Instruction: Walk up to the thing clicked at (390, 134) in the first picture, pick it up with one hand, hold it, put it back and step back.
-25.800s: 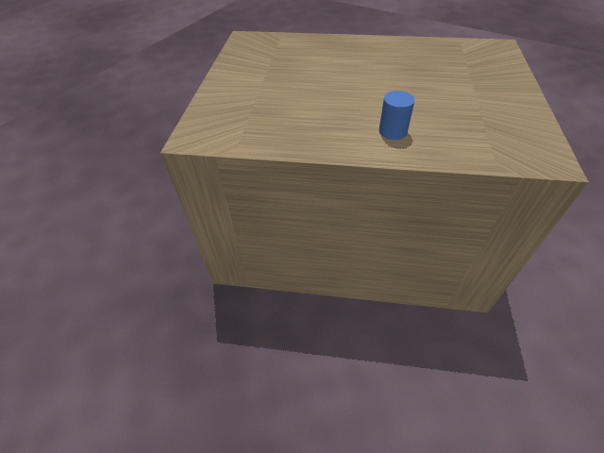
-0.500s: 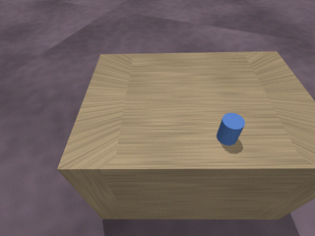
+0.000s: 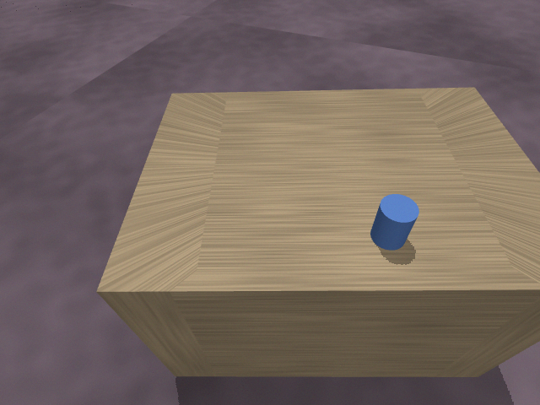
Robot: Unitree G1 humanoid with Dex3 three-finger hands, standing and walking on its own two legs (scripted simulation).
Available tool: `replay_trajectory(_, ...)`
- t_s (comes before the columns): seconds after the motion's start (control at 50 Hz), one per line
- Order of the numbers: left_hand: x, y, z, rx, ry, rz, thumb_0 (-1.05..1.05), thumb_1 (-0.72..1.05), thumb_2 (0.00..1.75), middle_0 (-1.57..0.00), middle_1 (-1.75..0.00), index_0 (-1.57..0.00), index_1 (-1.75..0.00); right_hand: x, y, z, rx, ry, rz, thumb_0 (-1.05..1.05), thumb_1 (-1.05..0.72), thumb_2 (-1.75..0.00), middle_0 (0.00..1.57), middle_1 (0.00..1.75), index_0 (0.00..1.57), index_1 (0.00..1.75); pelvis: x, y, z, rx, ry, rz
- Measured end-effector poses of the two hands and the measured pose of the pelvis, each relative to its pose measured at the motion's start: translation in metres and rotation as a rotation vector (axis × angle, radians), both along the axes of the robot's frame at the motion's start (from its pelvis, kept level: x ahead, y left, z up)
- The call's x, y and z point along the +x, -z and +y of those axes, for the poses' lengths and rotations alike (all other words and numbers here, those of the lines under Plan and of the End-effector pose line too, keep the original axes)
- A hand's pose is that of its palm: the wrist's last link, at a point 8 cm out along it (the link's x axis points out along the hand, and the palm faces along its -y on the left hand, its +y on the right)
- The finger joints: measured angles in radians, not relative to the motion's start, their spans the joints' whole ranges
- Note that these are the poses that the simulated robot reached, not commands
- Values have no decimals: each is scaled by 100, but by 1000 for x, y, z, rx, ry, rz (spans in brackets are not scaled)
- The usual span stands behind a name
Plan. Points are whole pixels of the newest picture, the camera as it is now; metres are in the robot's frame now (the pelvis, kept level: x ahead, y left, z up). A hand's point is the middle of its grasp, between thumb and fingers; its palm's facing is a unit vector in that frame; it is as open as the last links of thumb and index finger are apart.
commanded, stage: stand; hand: right
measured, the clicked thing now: (393, 222) +0.47 -0.24 -0.08
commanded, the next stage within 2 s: none
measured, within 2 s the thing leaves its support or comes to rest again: neither
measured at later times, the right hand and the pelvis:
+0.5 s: hand out of the picture +0.07 -0.26 -0.16, palm faces -0.04 +0.94 -0.35, open 7.7 cm; pelvis +0.01 +0.00 +0.00, yaw +0 degrees
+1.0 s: hand out of the picture +0.08 -0.26 -0.16, palm faces -0.04 +0.94 -0.35, open 7.4 cm; pelvis +0.01 +0.00 +0.00, yaw +0 degrees
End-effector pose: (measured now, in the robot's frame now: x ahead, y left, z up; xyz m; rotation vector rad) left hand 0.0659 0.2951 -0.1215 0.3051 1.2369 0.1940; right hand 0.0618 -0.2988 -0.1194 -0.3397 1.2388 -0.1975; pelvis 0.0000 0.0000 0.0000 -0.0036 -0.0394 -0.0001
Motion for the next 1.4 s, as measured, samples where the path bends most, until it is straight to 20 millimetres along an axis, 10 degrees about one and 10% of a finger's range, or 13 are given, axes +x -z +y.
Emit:
replay_trajectory(0.26,-2,-1,1,6,-1,15,1,91,90,-20,-30,-20,-30,-3,3,0,7,3,19,0,-27,-72,20,28,19,28,2,0,-1,1,1,8)
replay_trajectory(0.48,3,0,-2,4,0,14,1,91,90,-20,-30,-20,-30,1,3,-1,8,4,22,1,-81,-88,21,30,20,30,5,0,-2,1,0,11)
replay_trajectory(1.4,10,-2,-1,10,-1,2,1,91,90,-20,-30,-20,-30,11,3,-1,14,4,4,1,-91,-90,21,30,20,30,9,0,-4,1,2,9)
